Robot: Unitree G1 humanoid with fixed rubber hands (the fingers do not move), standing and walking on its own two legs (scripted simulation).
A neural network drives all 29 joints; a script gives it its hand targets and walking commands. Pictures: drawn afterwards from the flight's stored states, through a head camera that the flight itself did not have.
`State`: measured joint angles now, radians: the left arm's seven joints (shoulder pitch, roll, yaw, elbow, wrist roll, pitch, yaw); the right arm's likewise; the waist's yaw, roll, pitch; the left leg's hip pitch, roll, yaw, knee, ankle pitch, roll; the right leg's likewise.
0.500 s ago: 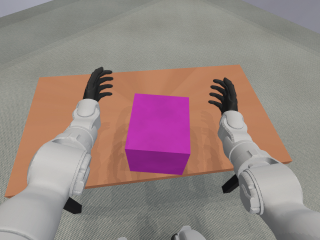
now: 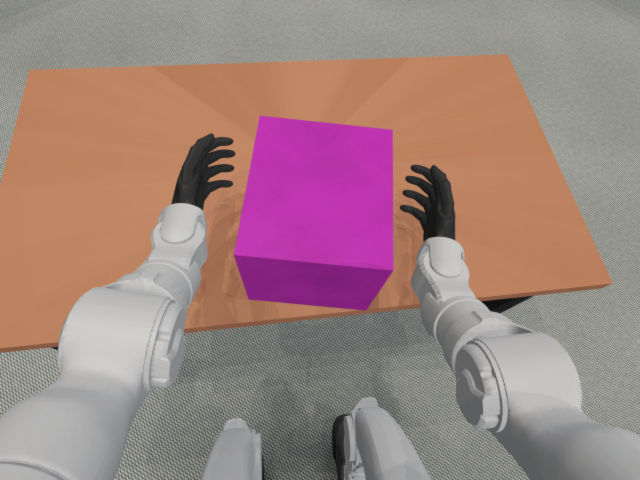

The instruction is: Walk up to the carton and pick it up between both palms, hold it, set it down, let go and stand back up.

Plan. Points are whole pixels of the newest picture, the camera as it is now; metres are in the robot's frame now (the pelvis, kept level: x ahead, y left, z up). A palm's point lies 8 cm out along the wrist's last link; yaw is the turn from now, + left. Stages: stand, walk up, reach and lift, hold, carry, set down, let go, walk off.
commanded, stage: reach and lift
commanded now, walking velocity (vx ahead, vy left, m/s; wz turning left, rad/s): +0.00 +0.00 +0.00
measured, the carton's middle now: (316, 219) +0.45 -0.03 -0.04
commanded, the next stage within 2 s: none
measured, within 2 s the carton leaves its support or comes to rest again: neither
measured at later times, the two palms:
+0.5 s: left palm (211, 190) +0.47 +0.10 +0.01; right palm (418, 224) +0.42 -0.16 -0.01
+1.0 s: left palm (214, 194) +0.47 +0.10 +0.01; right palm (419, 230) +0.41 -0.16 -0.01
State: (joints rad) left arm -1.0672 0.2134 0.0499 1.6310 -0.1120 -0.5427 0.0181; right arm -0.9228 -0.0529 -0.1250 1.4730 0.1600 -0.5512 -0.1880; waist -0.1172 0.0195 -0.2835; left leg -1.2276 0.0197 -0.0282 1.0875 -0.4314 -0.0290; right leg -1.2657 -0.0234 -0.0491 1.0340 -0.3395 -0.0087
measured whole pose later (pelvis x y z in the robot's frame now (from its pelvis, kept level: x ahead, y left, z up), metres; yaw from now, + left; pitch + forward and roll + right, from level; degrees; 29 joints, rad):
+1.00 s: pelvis +0.03 +0.02 +0.02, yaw -2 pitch +28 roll -2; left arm -0.92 0.02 0.53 1.44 0.39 -0.61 0.10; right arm -0.78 0.07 -0.68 1.29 -0.45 -0.65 -0.20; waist -0.05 0.08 -0.19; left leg -1.06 0.04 -0.01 1.06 -0.49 0.00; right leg -1.09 0.00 -0.03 0.98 -0.38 0.01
